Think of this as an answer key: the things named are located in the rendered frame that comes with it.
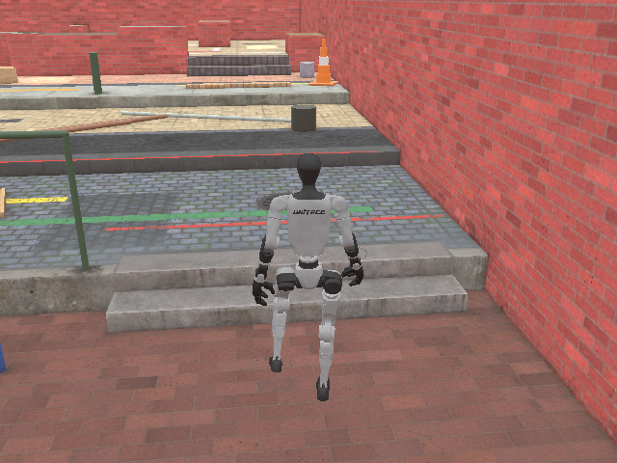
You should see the robot right hand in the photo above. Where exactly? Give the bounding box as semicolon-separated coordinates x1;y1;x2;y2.
341;266;364;286

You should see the left robot shin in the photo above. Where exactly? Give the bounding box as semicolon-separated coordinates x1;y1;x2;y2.
272;297;286;361

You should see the left robot upper arm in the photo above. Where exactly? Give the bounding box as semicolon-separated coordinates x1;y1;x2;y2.
264;195;289;250

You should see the right robot upper arm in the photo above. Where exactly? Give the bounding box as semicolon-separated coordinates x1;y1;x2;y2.
329;195;355;248

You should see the robot left hand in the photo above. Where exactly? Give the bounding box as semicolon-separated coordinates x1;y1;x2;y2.
252;280;275;306

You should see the left robot forearm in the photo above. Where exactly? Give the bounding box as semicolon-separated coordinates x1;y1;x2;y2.
254;234;274;283

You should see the right robot forearm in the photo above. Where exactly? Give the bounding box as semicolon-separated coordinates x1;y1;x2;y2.
344;233;362;270

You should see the robot left foot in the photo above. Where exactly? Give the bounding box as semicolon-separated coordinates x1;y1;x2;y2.
269;356;282;372

